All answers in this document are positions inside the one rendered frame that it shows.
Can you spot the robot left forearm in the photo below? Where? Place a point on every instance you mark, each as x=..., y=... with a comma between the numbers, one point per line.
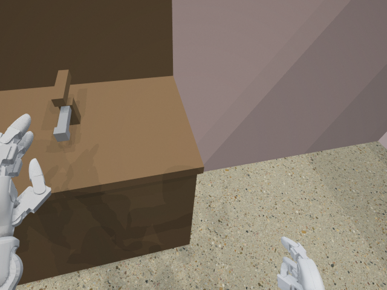
x=11, y=266

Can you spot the robot right hand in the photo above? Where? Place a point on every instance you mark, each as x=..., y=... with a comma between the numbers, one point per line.
x=305, y=274

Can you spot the tap lever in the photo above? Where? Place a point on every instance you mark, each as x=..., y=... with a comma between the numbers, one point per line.
x=61, y=132

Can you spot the robot left hand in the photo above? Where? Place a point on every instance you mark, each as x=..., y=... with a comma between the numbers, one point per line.
x=13, y=146

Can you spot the counter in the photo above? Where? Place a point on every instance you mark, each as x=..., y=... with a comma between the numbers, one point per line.
x=123, y=186

